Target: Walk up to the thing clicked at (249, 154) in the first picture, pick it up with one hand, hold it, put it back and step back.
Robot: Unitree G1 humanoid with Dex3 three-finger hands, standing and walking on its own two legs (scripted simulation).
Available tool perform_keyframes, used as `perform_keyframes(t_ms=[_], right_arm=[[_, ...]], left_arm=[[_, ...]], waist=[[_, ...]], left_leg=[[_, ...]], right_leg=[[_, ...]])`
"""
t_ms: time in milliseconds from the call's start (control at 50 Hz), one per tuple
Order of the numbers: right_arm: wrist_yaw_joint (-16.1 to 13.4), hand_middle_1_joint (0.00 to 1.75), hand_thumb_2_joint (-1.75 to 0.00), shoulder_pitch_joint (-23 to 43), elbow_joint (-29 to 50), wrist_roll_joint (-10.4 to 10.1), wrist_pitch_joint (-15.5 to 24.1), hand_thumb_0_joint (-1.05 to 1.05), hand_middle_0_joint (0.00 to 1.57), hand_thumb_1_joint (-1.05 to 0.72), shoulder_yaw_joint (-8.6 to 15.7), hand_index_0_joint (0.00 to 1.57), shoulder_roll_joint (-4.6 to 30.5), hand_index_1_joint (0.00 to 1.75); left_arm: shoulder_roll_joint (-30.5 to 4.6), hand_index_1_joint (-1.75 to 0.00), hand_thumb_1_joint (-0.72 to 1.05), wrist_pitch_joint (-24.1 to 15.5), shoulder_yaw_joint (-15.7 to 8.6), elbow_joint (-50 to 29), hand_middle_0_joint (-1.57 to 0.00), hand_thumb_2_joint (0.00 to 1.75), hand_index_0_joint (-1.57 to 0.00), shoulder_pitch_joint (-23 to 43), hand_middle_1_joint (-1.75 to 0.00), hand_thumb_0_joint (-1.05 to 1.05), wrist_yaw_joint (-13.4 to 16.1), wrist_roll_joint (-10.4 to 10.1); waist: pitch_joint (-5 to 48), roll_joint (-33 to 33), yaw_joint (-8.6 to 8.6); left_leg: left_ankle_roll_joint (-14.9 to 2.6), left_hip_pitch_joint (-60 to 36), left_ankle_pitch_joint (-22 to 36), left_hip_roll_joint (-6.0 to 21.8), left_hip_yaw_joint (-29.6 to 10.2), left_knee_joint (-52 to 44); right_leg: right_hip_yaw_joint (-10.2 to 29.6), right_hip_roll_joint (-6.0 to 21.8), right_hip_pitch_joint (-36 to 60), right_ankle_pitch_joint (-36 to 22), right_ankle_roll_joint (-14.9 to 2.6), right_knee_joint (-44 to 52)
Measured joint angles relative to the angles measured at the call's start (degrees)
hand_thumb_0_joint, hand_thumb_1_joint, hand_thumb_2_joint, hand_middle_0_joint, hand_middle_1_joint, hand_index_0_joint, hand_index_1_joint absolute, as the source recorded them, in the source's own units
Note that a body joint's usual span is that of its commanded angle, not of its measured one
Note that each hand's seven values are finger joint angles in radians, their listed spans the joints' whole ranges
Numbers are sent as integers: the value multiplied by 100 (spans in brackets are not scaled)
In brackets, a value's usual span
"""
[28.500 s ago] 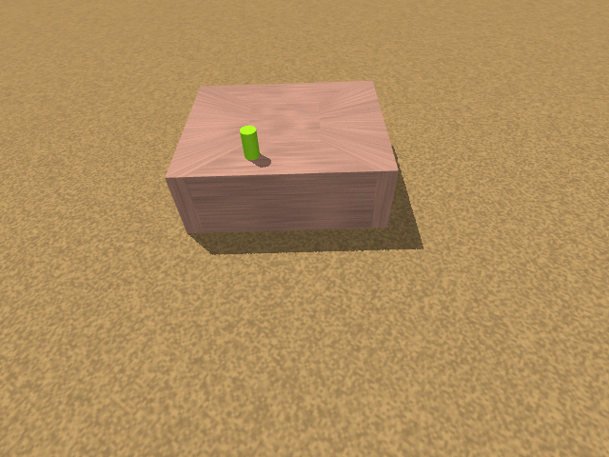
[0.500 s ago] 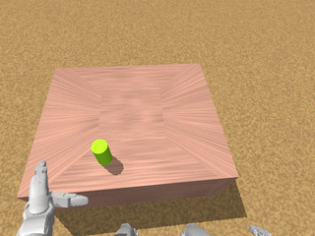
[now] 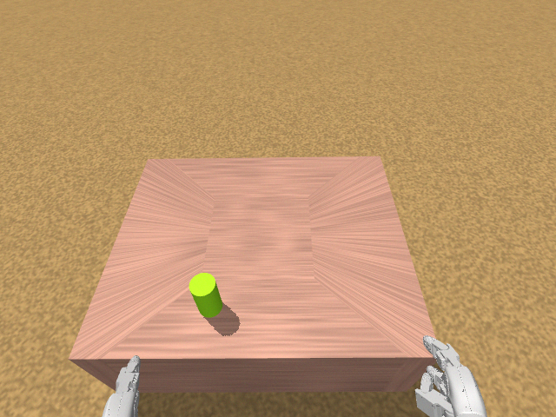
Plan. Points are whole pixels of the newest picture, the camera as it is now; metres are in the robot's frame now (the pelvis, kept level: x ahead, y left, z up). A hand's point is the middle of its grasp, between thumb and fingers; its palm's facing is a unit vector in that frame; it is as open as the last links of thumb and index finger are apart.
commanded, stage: home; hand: left
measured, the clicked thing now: (206, 295) +0.49 +0.22 -0.34
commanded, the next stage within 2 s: stand in 1.84 s
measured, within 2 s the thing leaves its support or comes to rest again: neither
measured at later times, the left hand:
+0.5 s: hand out of the picture +0.17 +0.18 -0.06, palm faces +0.09 -0.95 -0.29, open 17.3 cm
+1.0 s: hand out of the picture +0.17 +0.19 -0.06, palm faces +0.10 -0.95 -0.29, open 17.3 cm
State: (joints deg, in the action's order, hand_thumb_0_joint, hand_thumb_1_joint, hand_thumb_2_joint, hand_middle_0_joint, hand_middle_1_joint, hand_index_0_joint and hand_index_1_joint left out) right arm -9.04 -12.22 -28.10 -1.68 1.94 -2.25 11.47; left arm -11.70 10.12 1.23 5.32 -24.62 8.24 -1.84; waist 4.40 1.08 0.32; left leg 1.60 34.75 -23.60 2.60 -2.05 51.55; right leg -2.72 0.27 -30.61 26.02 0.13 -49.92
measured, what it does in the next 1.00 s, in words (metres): stands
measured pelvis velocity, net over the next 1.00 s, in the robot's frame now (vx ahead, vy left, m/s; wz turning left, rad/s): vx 0.00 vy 0.01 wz -0.01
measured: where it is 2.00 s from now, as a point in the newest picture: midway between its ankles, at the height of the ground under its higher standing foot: outside the picture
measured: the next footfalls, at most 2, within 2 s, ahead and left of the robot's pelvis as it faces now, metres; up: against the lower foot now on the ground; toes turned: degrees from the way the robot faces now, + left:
none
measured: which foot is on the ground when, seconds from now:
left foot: down 0.00-1.00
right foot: down 0.00-1.00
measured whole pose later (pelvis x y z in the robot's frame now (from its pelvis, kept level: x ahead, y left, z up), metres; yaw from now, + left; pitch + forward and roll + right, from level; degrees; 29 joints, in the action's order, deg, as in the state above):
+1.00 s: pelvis +0.00 +0.01 -0.01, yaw -1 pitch +7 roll -2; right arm -9.7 -15.8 -29.1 -0.7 6.6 -1.5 11.8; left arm -12.0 13.0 0.8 0.4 -26.2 8.0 -0.9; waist 5.5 2.1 -0.9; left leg 1.4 36.7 -25.0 2.8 -1.8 54.7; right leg -2.3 0.1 -32.4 26.9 0.3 -52.5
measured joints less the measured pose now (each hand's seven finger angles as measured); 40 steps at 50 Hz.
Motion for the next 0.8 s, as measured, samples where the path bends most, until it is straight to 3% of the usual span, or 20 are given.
perform_keyframes(t_ms=[340,800], right_arm=[[-25,30,-90,-407,-163,37,196,1,21,-90,125,21,99,30],[-40,30,-90,-329,-92,81,449,1,21,-90,83,21,33,30]], left_arm=[[32,-6,-52,148,-19,-100,-6,7,-6,-15,-6,-1,-1,63],[14,-6,-51,246,-40,-394,-6,8,-6,-137,-7,-1,-24,102]], waist=[[86,75,-183],[91,87,-132]], left_leg=[[16,1,-61,46,44,96],[-23,191,-97,26,32,276]], right_leg=[[50,-42,-33,43,-17,-107],[46,-24,-189,54,21,-231]])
